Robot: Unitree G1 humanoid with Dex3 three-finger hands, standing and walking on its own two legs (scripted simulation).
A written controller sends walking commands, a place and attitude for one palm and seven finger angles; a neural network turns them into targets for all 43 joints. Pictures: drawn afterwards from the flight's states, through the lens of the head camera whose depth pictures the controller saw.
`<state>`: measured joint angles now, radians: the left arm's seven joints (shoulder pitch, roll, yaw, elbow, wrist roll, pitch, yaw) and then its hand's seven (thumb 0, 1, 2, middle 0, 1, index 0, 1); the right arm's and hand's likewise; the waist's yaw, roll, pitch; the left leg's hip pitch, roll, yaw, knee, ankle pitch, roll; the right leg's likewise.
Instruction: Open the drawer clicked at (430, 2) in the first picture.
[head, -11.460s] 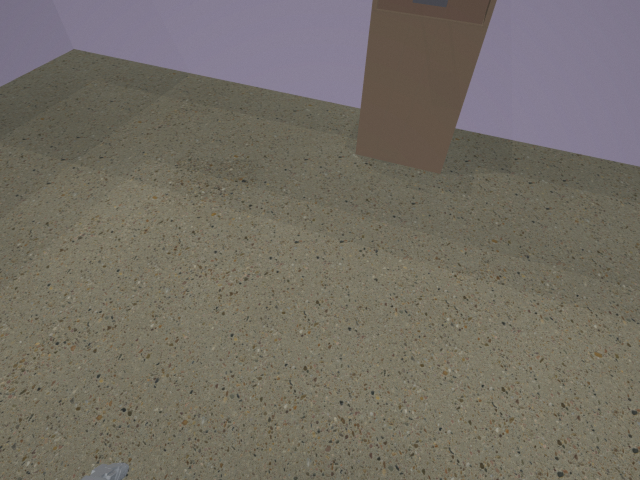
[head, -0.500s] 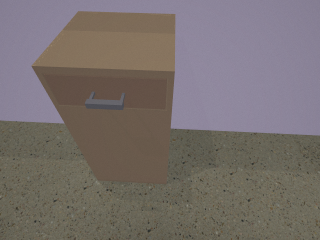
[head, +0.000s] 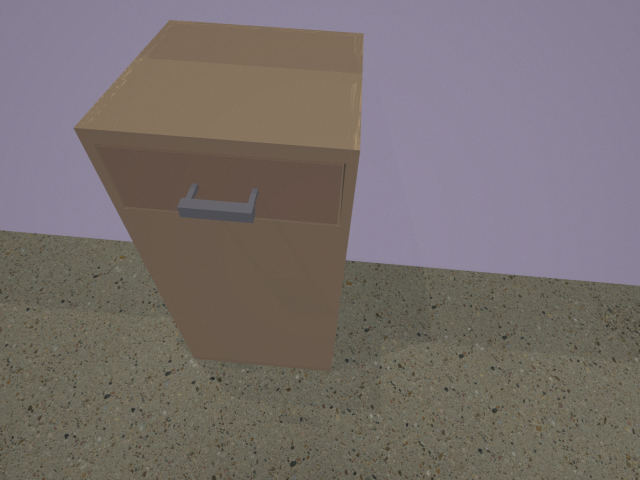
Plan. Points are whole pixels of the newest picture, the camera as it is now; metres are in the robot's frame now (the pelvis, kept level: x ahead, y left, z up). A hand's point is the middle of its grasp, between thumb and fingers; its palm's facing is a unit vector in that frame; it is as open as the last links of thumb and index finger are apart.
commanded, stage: look again from close up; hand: left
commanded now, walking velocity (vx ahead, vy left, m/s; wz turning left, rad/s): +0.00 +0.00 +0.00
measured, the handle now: (220, 201) +0.53 +0.21 +0.01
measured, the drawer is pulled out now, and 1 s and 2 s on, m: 0.00 0.00 0.00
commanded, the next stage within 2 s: raise the hand with hooked fingers in 0.28 s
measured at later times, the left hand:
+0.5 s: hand out of the picture +0.08 +0.20 -0.13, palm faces -0.07 -0.89 -0.45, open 7.3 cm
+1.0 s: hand (156, 421) +0.19 +0.21 -0.03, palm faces +0.06 -0.10 -0.99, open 9.8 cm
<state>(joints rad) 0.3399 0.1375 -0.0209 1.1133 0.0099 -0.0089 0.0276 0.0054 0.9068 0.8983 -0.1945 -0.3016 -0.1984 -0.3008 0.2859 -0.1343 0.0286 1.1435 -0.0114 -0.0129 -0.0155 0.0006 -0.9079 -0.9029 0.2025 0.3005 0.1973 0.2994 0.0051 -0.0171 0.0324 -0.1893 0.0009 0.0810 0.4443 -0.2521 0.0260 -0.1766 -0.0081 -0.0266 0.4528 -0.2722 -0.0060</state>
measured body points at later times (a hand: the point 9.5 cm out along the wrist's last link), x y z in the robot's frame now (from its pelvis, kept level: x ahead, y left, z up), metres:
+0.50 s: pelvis +0.02 +0.00 -0.01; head +0.04 -0.01 +0.44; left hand +0.09 +0.25 -0.10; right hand +0.05 -0.24 -0.15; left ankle -0.01 +0.10 -0.74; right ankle -0.02 -0.11 -0.74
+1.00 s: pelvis -0.01 -0.04 -0.05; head +0.03 -0.06 +0.40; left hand +0.18 +0.22 +0.02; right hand +0.26 -0.22 -0.12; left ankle -0.01 +0.10 -0.74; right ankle -0.02 -0.11 -0.74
